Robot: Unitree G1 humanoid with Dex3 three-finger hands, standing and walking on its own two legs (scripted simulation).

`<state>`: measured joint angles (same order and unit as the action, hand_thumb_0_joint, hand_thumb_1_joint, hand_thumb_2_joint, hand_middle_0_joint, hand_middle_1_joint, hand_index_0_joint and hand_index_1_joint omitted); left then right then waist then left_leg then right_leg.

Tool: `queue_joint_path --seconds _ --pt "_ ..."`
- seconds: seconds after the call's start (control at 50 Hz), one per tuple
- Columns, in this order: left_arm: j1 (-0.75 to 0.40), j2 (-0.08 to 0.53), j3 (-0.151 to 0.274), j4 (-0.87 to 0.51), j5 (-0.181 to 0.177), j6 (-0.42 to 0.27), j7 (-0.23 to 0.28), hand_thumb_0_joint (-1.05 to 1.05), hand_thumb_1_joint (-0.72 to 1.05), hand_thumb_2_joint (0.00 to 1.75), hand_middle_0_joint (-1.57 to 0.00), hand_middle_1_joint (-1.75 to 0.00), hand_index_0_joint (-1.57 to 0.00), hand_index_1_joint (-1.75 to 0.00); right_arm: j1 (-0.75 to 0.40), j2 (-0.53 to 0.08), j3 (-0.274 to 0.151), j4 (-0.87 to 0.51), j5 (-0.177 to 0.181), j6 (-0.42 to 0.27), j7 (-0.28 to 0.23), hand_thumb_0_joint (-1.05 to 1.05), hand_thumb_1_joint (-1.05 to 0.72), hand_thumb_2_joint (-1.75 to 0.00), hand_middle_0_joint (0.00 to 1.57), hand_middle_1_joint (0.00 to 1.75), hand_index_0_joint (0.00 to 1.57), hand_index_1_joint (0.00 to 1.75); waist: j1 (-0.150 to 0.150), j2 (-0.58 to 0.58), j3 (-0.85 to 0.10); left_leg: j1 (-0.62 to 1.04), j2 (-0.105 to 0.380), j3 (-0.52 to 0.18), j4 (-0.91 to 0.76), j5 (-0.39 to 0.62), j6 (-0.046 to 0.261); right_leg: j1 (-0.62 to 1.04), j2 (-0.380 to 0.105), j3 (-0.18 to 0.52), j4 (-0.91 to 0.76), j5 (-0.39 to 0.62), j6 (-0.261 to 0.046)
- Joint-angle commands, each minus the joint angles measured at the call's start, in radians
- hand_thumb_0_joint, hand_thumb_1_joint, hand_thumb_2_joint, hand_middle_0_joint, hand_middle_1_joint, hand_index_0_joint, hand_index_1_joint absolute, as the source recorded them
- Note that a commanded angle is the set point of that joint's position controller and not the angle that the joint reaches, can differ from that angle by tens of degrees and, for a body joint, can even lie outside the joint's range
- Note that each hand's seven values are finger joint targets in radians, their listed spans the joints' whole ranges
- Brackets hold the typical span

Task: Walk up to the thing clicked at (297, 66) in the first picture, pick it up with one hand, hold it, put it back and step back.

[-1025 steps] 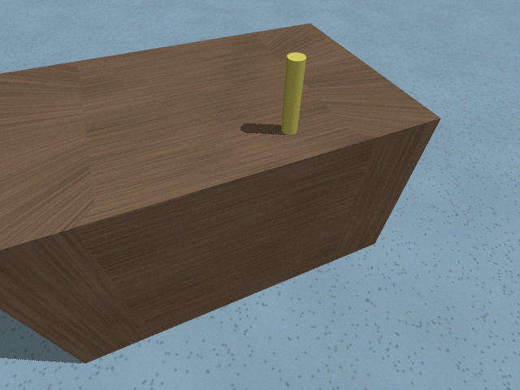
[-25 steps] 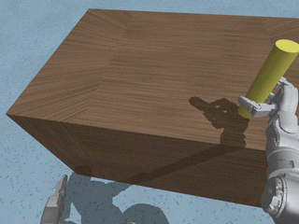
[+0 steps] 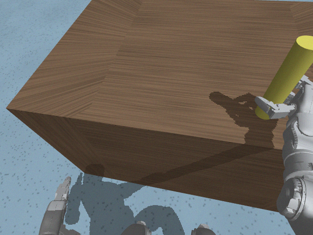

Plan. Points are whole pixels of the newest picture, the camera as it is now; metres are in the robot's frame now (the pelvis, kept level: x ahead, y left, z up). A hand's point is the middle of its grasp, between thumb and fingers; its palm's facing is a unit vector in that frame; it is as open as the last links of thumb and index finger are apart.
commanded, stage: lower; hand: right
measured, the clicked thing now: (282, 84) +0.47 -0.23 +0.12
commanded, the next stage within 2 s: loosen in 0.58 s
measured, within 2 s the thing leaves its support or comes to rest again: rests again in 0.46 s
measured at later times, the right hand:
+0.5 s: hand (271, 103) +0.47 -0.24 +0.05, palm faces +0.26 +0.96 +0.01, open 8.6 cm
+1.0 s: hand (271, 107) +0.47 -0.24 +0.04, palm faces +0.27 +0.96 +0.01, open 8.9 cm
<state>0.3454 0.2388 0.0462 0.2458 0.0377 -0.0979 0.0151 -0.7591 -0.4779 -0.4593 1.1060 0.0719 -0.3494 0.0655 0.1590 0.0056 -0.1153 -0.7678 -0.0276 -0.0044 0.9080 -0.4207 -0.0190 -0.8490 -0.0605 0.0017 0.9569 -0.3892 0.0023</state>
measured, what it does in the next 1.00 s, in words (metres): stands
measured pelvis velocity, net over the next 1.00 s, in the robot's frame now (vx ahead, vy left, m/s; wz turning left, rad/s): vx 0.00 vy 0.01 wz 0.00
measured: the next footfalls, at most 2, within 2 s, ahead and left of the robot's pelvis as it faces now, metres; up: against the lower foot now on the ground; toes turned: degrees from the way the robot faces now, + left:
none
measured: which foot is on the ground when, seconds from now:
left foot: down 0.00-1.00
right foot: down 0.00-1.00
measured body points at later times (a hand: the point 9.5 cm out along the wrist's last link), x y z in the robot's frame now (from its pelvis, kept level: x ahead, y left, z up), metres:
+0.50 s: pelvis +0.00 +0.00 -0.01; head +0.09 -0.03 +0.43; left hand +0.15 +0.27 -0.03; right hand +0.45 -0.29 +0.05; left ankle +0.01 +0.14 -0.68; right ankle +0.04 -0.12 -0.68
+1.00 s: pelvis +0.00 +0.01 -0.02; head +0.09 -0.03 +0.42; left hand +0.15 +0.27 -0.03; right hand +0.45 -0.29 +0.04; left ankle +0.01 +0.14 -0.68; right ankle +0.04 -0.12 -0.68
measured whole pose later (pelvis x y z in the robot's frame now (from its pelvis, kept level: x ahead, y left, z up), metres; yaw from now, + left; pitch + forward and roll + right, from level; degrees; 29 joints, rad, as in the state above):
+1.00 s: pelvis +0.00 +0.01 -0.02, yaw +0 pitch +18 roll +3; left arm 0.38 0.24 0.04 0.12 0.05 -0.03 0.00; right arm -0.71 -0.47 -0.49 1.07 0.06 -0.40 0.07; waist 0.17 0.01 -0.13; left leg -0.87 -0.03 0.01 1.02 -0.47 -0.01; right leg -0.95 -0.06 0.02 1.07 -0.43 0.01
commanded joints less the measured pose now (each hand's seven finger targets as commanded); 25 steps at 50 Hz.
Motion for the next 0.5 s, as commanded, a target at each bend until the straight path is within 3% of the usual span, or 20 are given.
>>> queue_joint_path --seconds 0.0,0.02,0.04,0.06,0.08,0.12,0.14,0.16,0.18,0.2,0.22,0.26,0.28,0.32,0.36,0.42,0.44,0.46,0.48 --pt "-0.041 0.185 0.098 -0.231 -0.003 -0.052 0.016 0.0 -0.55 0.06 -0.05 -0.04 -0.04 -0.05 -0.471 -0.305 -0.044 -0.288 0.006 -0.091 0.002 0.0 -0.32 -1.36 1.35 1.48 1.39 1.48 -0.008 -0.134 -0.494 0.114 -0.015 0.024 -0.089 0.286 0.025 0.372 0.022 0.02 -0.089 0.258 -0.015" --pt "-0.003 0.16 0.079 -0.187 0.004 -0.047 0.013 0.0 -0.55 0.06 -0.05 -0.04 -0.04 -0.05 -0.467 -0.293 -0.04 -0.261 0.003 -0.09 0.004 0.0 -0.3 -1.36 1.35 1.49 1.39 1.49 -0.01 -0.161 -0.474 0.098 -0.013 0.019 -0.086 0.283 0.024 0.355 0.024 0.013 -0.078 0.248 -0.016" --pt "0.023 0.144 0.065 -0.173 0.002 -0.043 0.008 0.0 -0.55 0.07 -0.05 -0.04 -0.04 -0.05 -0.421 -0.232 -0.013 -0.189 0.007 -0.082 0.009 0.0 -0.32 -1.35 1.35 1.48 1.39 1.48 0.003 -0.125 -0.407 0.081 -0.017 0.024 -0.091 0.256 0.026 0.313 0.025 0.016 -0.082 0.214 -0.016" --pt "0.024 0.147 0.074 -0.167 -0.002 -0.043 0.009 0.0 -0.55 0.06 -0.05 -0.04 -0.04 -0.05 -0.385 -0.228 -0.022 -0.184 0.012 -0.078 0.013 0.0 -0.31 -1.35 1.34 1.47 1.38 1.47 -0.001 -0.121 -0.394 0.062 -0.018 0.026 -0.086 0.241 0.027 0.295 0.023 0.02 -0.083 0.199 -0.017" --pt "0.0 0.144 0.062 -0.201 -0.001 -0.044 0.009 0.0 -0.55 0.06 -0.05 -0.05 -0.04 -0.05 -0.418 -0.25 -0.03 -0.228 0.011 -0.087 0.012 0.0 -0.32 -1.36 1.35 1.48 1.39 1.48 -0.002 -0.143 -0.431 0.065 -0.018 0.024 -0.085 0.24 0.028 0.327 0.022 0.02 -0.084 0.206 -0.013" --pt "0.004 0.197 0.115 -0.218 0.004 -0.041 0.016 0.0 -0.55 0.06 -0.05 -0.04 -0.04 -0.05 -0.438 -0.297 -0.051 -0.257 0.003 -0.097 0.005 0.0 -0.34 -1.36 1.36 1.48 1.39 1.48 0.0 -0.158 -0.494 0.08 -0.019 0.029 -0.071 0.267 0.028 0.361 0.02 0.022 -0.076 0.243 -0.011" --pt "0.027 0.184 0.098 -0.201 0.005 -0.037 0.012 0.0 -0.55 0.06 -0.05 -0.05 -0.04 -0.05 -0.414 -0.279 -0.041 -0.232 0.006 -0.091 0.007 0.0 -0.34 -1.36 1.35 1.48 1.39 1.48 -0.005 -0.163 -0.451 0.064 -0.021 0.035 -0.065 0.265 0.03 0.347 0.019 0.025 -0.079 0.256 -0.007" --pt "0.045 0.141 0.062 -0.189 0.007 -0.035 0.003 0.0 -0.55 0.06 -0.05 -0.05 -0.04 -0.05 -0.384 -0.215 -0.013 -0.184 0.009 -0.086 0.013 0.0 -0.33 -1.36 1.35 1.48 1.39 1.48 -0.001 -0.158 -0.409 0.056 -0.02 0.033 -0.065 0.265 0.029 0.318 0.024 0.022 -0.073 0.254 -0.008" --pt "0.033 0.147 0.07 -0.2 0.002 -0.034 0.004 0.0 -0.55 0.06 -0.05 -0.05 -0.04 -0.05 -0.388 -0.216 -0.019 -0.212 0.013 -0.089 0.015 0.0 -0.34 -1.35 1.35 1.47 1.38 1.47 0.003 -0.156 -0.427 0.044 -0.022 0.036 -0.058 0.266 0.031 0.327 0.02 0.028 -0.071 0.264 -0.008" --pt "-0.001 0.177 0.098 -0.25 -0.001 -0.036 0.01 0.0 -0.55 0.06 -0.05 -0.04 -0.04 -0.05 -0.407 -0.273 -0.048 -0.25 0.01 -0.096 0.01 0.0 -0.33 -1.35 1.35 1.47 1.38 1.47 0.0 -0.163 -0.479 0.062 -0.018 0.033 -0.06 0.276 0.028 0.351 0.017 0.027 -0.063 0.271 -0.01" --pt "-0.004 0.177 0.091 -0.258 0.003 -0.035 0.011 0.0 -0.55 0.06 -0.05 -0.04 -0.04 -0.05 -0.436 -0.281 -0.047 -0.278 0.008 -0.099 0.007 0.0 -0.34 -1.34 1.33 1.46 1.37 1.46 0.004 -0.16 -0.501 0.071 -0.02 0.032 -0.057 0.286 0.028 0.357 0.018 0.026 -0.058 0.277 -0.012" --pt "0.056 0.174 0.104 -0.205 0.004 -0.026 0.006 0.0 -0.55 0.06 -0.05 -0.05 -0.04 -0.05 -0.372 -0.236 -0.031 -0.204 0.01 -0.092 0.011 0.0 -0.33 -1.35 1.35 1.47 1.38 1.47 0.018 -0.143 -0.438 0.048 -0.019 0.031 -0.059 0.289 0.022 0.321 0.019 0.022 -0.046 0.26 -0.018" --pt "0.049 0.158 0.082 -0.208 0.001 -0.026 0.003 0.0 -0.55 0.06 -0.05 -0.05 -0.04 -0.05 -0.35 -0.219 -0.029 -0.208 0.014 -0.088 0.014 0.0 -0.34 -1.35 1.35 1.47 1.39 1.47 0.006 -0.121 -0.417 0.049 -0.02 0.032 -0.057 0.284 0.024 0.294 0.021 0.024 -0.049 0.251 -0.018" --pt "0.011 0.174 0.1 -0.266 0.002 -0.028 0.005 0.0 -0.55 0.06 -0.05 -0.04 -0.04 -0.05 -0.403 -0.263 -0.047 -0.274 0.009 -0.103 0.009 0.0 -0.33 -1.37 1.36 1.49 1.4 1.5 0.01 -0.138 -0.488 0.079 -0.017 0.024 -0.055 0.311 0.019 0.325 0.022 0.019 -0.036 0.27 -0.021" --pt "0.038 0.158 0.084 -0.224 0.002 -0.019 0.002 0.0 -0.55 0.06 -0.05 -0.04 -0.04 -0.05 -0.374 -0.257 -0.047 -0.235 0.01 -0.104 0.013 0.0 -0.35 -1.33 1.34 1.46 1.37 1.46 0.002 -0.138 -0.432 0.056 -0.017 0.026 -0.05 0.283 0.022 0.28 0.022 0.019 -0.036 0.239 -0.02" --pt "0.022 0.15 0.075 -0.26 0.001 -0.02 0.0 0.0 -0.55 0.06 -0.05 -0.05 -0.04 -0.05 -0.38 -0.23 -0.033 -0.264 0.01 -0.111 0.018 0.0 -0.36 -1.35 1.36 1.47 1.39 1.47 0.008 -0.162 -0.469 0.049 -0.019 0.028 -0.038 0.279 0.028 0.318 0.022 0.021 -0.039 0.255 -0.013" --pt "0.018 0.158 0.078 -0.268 0.003 -0.018 0.001 0.0 -0.55 0.06 -0.05 -0.05 -0.04 -0.05 -0.364 -0.26 -0.051 -0.27 0.009 -0.114 0.014 0.0 -0.36 -1.34 1.35 1.46 1.38 1.46 -0.007 -0.168 -0.491 0.057 -0.018 0.029 -0.034 0.284 0.027 0.323 0.02 0.023 -0.034 0.267 -0.012" --pt "0.038 0.171 0.096 -0.259 0.004 -0.012 0.002 0.0 -0.55 0.06 -0.05 -0.05 -0.04 -0.05 -0.36 -0.265 -0.058 -0.266 0.009 -0.113 0.011 0.0 -0.38 -1.34 1.35 1.46 1.38 1.46 -0.002 -0.158 -0.483 0.056 -0.02 0.03 -0.034 0.291 0.026 0.319 0.022 0.024 -0.033 0.27 -0.013" --pt "0.077 0.163 0.095 -0.213 0.008 -0.005 -0.002 0.0 -0.55 0.06 -0.05 -0.04 -0.04 -0.05 -0.342 -0.245 -0.051 -0.238 0.008 -0.109 0.012 0.0 -0.36 -1.34 1.35 1.46 1.38 1.46 -0.002 -0.167 -0.447 0.036 -0.02 0.03 -0.028 0.292 0.026 0.305 0.023 0.022 -0.03 0.276 -0.013"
